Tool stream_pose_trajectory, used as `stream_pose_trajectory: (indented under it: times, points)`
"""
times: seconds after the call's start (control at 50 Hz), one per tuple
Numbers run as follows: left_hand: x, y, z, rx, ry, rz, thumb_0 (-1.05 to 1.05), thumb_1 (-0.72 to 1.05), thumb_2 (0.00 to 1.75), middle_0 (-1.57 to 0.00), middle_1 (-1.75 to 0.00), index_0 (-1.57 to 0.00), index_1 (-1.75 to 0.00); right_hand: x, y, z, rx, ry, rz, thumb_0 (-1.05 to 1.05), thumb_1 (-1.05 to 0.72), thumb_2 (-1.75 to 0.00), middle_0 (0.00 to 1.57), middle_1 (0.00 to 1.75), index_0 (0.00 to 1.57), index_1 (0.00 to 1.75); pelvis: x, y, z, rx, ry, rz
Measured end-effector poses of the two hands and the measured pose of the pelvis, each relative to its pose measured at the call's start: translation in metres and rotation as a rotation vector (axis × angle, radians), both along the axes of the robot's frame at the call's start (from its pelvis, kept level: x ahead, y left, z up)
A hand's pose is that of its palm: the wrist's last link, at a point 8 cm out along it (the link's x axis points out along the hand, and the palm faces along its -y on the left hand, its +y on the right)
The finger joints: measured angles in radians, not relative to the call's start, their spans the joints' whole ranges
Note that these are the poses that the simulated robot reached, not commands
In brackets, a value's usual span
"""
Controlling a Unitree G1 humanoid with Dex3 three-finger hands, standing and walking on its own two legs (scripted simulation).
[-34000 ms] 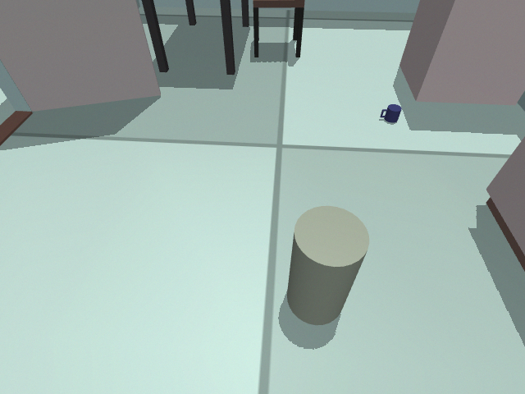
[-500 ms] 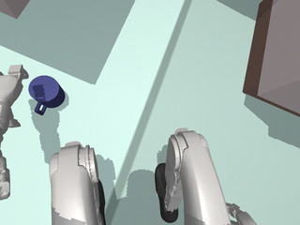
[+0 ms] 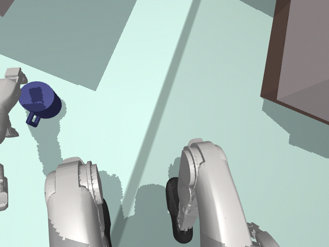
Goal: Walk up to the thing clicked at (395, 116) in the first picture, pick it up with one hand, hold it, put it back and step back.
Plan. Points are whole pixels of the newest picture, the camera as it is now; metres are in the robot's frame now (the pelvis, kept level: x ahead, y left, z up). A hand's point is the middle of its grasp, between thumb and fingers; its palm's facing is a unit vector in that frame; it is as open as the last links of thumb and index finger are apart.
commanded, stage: approach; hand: left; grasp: from above
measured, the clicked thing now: (39, 106) +0.49 +0.29 -0.29
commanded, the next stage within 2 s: close in in 0.54 s
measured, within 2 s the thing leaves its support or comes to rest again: neither
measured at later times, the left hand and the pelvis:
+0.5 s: hand (35, 80) +0.52 +0.26 -0.16, palm faces -0.47 -0.06 -0.88, open 14.0 cm; pelvis +0.00 +0.00 +0.00, yaw -2 degrees
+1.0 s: hand (26, 99) +0.47 +0.29 -0.19, palm faces -0.41 -0.06 -0.91, open 13.8 cm; pelvis +0.00 +0.01 -0.01, yaw -1 degrees
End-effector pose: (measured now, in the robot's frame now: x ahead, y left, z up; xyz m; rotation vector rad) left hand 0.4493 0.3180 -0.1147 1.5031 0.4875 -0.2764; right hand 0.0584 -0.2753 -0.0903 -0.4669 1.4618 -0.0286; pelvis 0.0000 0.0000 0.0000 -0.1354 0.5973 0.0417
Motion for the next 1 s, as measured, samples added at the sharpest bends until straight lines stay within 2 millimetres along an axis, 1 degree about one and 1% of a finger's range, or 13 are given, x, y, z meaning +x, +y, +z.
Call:
stream_pose_trajectory:
  times: [0.06,0.14,0.22,0.3,0.36,0.42,0.52,0.66,0.74,0.82,0.9,0.94,1.0]
  points:
    - [0.013,-0.011,-0.002,-0.007,-0.017,-0.020,0.00,-0.51,0.98,-0.08,-1.07,-0.09,-1.06,-0.004,0.000,0.000,-0.008,0.002,0.003,0.00,-0.91,-0.90,0.20,0.30,0.21,0.30,0.000,0.000,-0.003,0.000,-0.001,-0.002]
    - [0.037,-0.036,-0.003,-0.018,-0.057,-0.059,0.00,-0.51,0.97,-0.08,-1.09,-0.10,-1.07,-0.012,0.000,0.002,-0.023,0.009,-0.006,0.00,-0.91,-0.89,0.20,0.30,0.21,0.30,0.000,-0.001,-0.005,-0.004,0.002,-0.007]
    - [0.063,-0.061,0.000,-0.024,-0.099,-0.069,0.00,-0.50,0.96,-0.08,-1.09,-0.10,-1.07,-0.025,0.000,0.007,-0.037,0.017,-0.035,0.00,-0.91,-0.89,0.20,0.30,0.21,0.30,0.001,-0.001,-0.007,-0.007,0.011,-0.013]
    - [0.084,-0.077,0.005,-0.001,-0.123,-0.044,0.00,-0.51,0.97,-0.08,-1.09,-0.10,-1.07,-0.042,0.002,0.010,-0.036,0.032,-0.077,0.00,-0.91,-0.89,0.20,0.30,0.21,0.30,0.003,-0.001,-0.007,-0.010,0.022,-0.021]
    - [0.090,-0.080,0.009,0.025,-0.114,-0.008,0.00,-0.51,0.97,-0.08,-1.09,-0.09,-1.07,-0.054,0.005,0.010,-0.017,0.051,-0.111,0.00,-0.91,-0.89,0.20,0.30,0.21,0.30,0.003,-0.001,-0.006,-0.007,0.026,-0.026]
    - [0.089,-0.076,0.011,0.038,-0.075,0.042,0.00,-0.51,0.97,-0.08,-1.08,-0.09,-1.06,-0.064,0.009,0.009,0.007,0.068,-0.136,0.00,-0.91,-0.89,0.20,0.30,0.21,0.30,0.002,-0.002,-0.003,-0.004,0.021,-0.032]
    - [0.067,-0.053,0.007,0.046,0.032,0.099,0.00,-0.50,0.96,-0.07,-1.09,-0.09,-1.06,-0.069,0.013,0.007,0.036,0.087,-0.151,0.00,-0.90,-0.89,0.20,0.30,0.21,0.30,0.000,-0.002,0.001,-0.002,0.004,-0.030]
    - [0.012,-0.006,-0.008,0.001,0.124,0.093,0.00,-0.49,0.94,-0.08,-1.10,-0.10,-1.07,-0.053,0.008,0.004,0.024,0.102,-0.074,0.00,-0.90,-0.89,0.20,0.30,0.21,0.30,-0.005,-0.002,0.000,-0.011,-0.021,-0.016]
    - [-0.003,0.003,-0.006,-0.029,0.062,0.003,0.00,-0.48,0.93,-0.08,-1.09,-0.11,-1.06,-0.032,0.001,0.004,-0.015,0.090,-0.017,0.00,-0.90,-0.89,0.20,0.30,0.21,0.30,-0.006,0.000,-0.003,-0.015,-0.030,-0.005]
    - [-0.003,-0.002,-0.008,-0.055,0.009,-0.048,0.00,-0.48,0.92,-0.08,-1.08,-0.11,-1.05,-0.004,-0.003,0.006,-0.055,0.039,0.033,0.00,-0.90,-0.89,0.20,0.30,0.21,0.30,-0.006,0.003,-0.005,-0.021,-0.037,0.004]
    - [0.008,-0.014,-0.013,-0.048,-0.022,-0.081,0.00,-0.48,0.94,-0.08,-1.07,-0.11,-1.04,0.019,-0.002,0.011,-0.081,-0.044,0.062,0.00,-0.90,-0.89,0.20,0.30,0.21,0.30,-0.005,0.006,-0.007,-0.031,-0.035,0.004]
    - [0.016,-0.021,-0.014,-0.043,-0.045,-0.087,0.00,-0.48,0.95,-0.08,-1.07,-0.11,-1.04,0.024,0.000,0.013,-0.084,-0.073,0.068,0.00,-0.90,-0.89,0.20,0.30,0.21,0.30,-0.004,0.007,-0.007,-0.035,-0.029,0.003]
    - [0.028,-0.028,-0.014,-0.029,-0.072,-0.067,0.00,-0.48,0.96,-0.08,-1.07,-0.10,-1.04,0.023,0.003,0.014,-0.077,-0.090,0.067,0.00,-0.90,-0.89,0.20,0.30,0.21,0.30,-0.003,0.008,-0.008,-0.035,-0.019,0.003]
